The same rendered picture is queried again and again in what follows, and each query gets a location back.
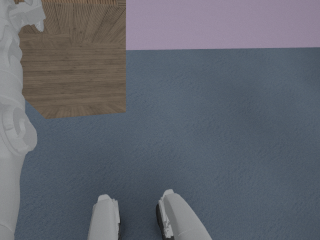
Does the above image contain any robot right foot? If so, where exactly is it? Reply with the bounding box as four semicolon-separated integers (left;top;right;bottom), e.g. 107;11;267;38
155;203;175;240

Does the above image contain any left robot hand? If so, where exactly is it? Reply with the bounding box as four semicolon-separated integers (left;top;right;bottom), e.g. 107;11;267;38
0;0;46;34

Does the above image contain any robot left upper arm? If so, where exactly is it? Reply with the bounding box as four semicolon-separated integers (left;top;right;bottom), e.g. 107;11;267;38
0;104;38;240

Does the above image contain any robot left forearm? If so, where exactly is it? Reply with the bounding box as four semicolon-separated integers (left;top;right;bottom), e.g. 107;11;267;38
0;18;25;112

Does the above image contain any cabinet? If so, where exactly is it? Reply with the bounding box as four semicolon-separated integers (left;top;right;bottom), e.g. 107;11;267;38
14;0;126;119

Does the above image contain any right robot shin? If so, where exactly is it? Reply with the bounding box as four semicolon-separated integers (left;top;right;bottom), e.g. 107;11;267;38
162;189;174;238

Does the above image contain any handle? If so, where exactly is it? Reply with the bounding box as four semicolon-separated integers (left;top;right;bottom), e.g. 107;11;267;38
18;34;72;49

